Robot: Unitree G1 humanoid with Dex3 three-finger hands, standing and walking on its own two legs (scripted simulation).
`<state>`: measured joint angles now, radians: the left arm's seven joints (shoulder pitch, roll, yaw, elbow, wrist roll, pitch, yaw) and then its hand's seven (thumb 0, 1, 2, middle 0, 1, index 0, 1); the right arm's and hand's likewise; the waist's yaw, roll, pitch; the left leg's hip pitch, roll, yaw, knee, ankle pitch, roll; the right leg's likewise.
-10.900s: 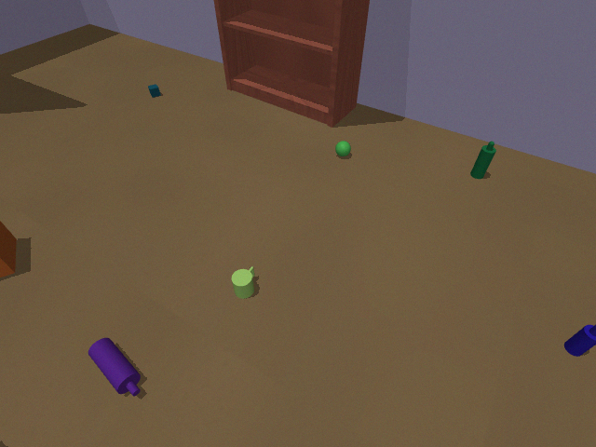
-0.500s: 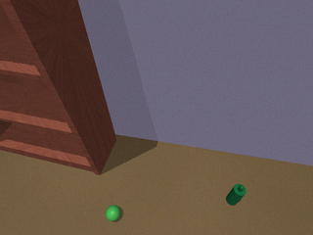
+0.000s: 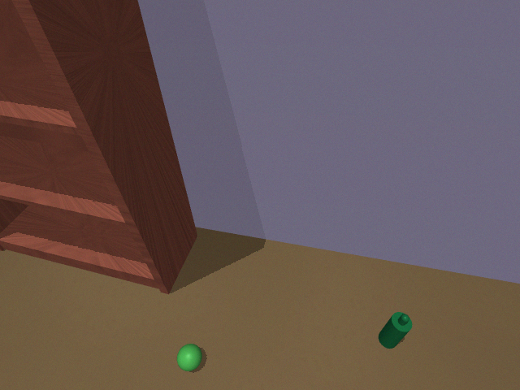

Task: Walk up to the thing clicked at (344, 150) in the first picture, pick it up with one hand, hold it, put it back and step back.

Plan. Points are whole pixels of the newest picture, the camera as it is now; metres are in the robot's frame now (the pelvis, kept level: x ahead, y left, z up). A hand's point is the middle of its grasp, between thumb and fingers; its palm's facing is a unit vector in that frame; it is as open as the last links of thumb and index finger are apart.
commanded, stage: walk up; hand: left
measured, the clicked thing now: (189, 357) +0.41 +0.27 -0.74
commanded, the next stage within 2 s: none
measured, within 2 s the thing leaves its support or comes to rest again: neither
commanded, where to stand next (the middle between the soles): +0.04 +0.01 m, yaw +3 degrees
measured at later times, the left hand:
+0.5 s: hand out of the picture +0.12 +0.27 -0.18, palm faces +0.03 -0.93 -0.38, open 7.4 cm
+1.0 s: hand out of the picture +0.06 +0.26 -0.14, palm faces +0.02 -0.87 -0.49, open 7.3 cm
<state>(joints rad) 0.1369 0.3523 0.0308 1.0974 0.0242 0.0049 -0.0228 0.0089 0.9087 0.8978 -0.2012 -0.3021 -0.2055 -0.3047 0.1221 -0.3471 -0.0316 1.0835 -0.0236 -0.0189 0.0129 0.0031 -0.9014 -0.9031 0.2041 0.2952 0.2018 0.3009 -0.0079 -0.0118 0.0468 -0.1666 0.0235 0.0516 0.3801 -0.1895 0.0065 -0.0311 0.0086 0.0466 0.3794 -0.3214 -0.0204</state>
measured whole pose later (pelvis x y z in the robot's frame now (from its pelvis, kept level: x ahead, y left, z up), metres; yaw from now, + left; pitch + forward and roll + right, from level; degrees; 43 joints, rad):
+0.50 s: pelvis +0.09 +0.00 -0.02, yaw +1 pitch -4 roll +0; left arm 0.22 0.38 0.05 0.94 -0.02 0.01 0.02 0.01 0.91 0.90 -0.20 -0.30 -0.21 -0.30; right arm 0.16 -0.36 -0.06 0.93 -0.02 0.01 0.02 0.00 -0.90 -0.90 0.20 0.29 0.20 0.30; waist 0.02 -0.02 0.21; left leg -0.36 -0.03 0.03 0.58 -0.14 0.04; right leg -0.09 0.00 0.02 0.76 -0.50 -0.01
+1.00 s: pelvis +0.01 -0.03 -0.02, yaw +2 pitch -2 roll +3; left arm 0.24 0.34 0.07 0.85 0.04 0.05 0.02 0.01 0.91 0.90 -0.20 -0.30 -0.21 -0.31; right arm 0.14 -0.42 -0.09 0.80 -0.01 0.10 0.01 0.00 -0.90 -0.90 0.20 0.29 0.20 0.30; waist 0.03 0.07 0.17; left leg -0.57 -0.16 -0.18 1.26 -0.43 -0.02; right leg -0.32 -0.02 -0.01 0.66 -0.31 -0.04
